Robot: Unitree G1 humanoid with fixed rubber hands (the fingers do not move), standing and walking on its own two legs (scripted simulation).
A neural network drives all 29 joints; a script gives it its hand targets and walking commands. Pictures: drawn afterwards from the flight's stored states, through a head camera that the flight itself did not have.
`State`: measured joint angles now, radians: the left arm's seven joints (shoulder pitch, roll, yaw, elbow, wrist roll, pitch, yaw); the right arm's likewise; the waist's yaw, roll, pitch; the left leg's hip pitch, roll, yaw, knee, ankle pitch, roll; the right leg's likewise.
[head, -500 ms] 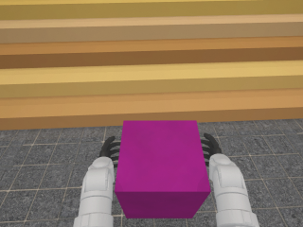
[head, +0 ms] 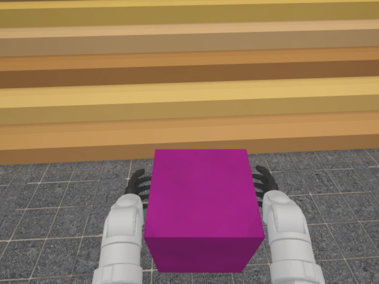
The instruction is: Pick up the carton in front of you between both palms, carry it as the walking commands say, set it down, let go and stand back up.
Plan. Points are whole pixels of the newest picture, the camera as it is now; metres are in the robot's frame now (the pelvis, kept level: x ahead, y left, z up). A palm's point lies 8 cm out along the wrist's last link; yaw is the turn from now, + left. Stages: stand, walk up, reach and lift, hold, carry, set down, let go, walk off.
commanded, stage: hold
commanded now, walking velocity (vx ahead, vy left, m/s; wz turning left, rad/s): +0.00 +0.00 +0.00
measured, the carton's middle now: (200, 213) +0.29 +0.00 -0.03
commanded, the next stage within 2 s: carry in 0.72 s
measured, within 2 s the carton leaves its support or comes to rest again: neither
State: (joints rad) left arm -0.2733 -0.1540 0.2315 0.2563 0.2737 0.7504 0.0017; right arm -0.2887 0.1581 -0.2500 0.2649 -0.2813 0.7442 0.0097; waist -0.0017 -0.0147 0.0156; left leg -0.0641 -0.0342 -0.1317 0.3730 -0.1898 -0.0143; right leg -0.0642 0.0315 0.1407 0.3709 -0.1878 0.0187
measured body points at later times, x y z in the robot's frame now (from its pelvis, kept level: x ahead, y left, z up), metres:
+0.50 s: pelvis +0.01 +0.00 +0.00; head -0.03 +0.00 +0.45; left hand +0.30 +0.15 +0.03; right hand +0.30 -0.16 +0.04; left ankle +0.02 +0.13 -0.75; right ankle +0.02 -0.13 -0.75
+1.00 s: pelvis +0.05 +0.00 -0.02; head +0.02 +0.00 +0.43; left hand +0.35 +0.15 +0.06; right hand +0.35 -0.16 +0.07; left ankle +0.02 +0.14 -0.75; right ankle +0.02 -0.14 -0.75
